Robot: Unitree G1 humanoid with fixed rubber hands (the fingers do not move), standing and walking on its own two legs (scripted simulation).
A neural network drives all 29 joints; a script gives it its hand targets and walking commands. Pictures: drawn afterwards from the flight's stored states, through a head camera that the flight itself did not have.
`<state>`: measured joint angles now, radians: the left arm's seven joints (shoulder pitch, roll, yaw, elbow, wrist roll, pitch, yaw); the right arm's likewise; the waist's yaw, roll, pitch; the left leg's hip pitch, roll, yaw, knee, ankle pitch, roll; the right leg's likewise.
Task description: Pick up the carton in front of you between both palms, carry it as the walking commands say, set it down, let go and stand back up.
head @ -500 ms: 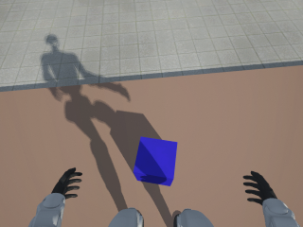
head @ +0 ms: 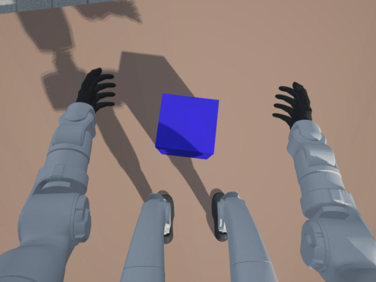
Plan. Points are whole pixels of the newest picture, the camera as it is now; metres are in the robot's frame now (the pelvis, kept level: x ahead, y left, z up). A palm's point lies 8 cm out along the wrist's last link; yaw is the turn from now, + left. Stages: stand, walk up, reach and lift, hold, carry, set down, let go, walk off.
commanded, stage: reach and lift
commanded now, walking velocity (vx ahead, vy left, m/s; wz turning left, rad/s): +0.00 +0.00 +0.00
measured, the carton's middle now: (187, 130) +0.49 +0.00 -0.54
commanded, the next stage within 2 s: none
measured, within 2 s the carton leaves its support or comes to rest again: leaves its support in 1.96 s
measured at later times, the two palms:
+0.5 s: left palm (120, 93) +0.52 +0.19 -0.21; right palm (260, 107) +0.47 -0.19 -0.21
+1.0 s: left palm (137, 119) +0.51 +0.18 -0.42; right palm (239, 129) +0.46 -0.19 -0.43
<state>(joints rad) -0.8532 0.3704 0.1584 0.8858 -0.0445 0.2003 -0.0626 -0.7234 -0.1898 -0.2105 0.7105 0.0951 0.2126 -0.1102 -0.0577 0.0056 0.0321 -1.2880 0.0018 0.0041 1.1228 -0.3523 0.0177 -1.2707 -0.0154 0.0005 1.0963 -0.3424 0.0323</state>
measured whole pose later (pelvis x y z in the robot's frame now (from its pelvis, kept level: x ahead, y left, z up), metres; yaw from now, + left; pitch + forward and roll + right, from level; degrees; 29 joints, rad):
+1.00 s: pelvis -0.05 -0.01 -0.27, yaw -2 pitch +41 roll -4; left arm -1.46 0.49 0.02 1.21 -0.19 0.09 0.01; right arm -1.31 -0.21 -0.20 1.02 0.20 0.09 -0.18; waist -0.05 -0.02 0.24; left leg -2.28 0.00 -0.05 2.06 -0.49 0.00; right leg -2.24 0.02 -0.01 2.03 -0.50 0.04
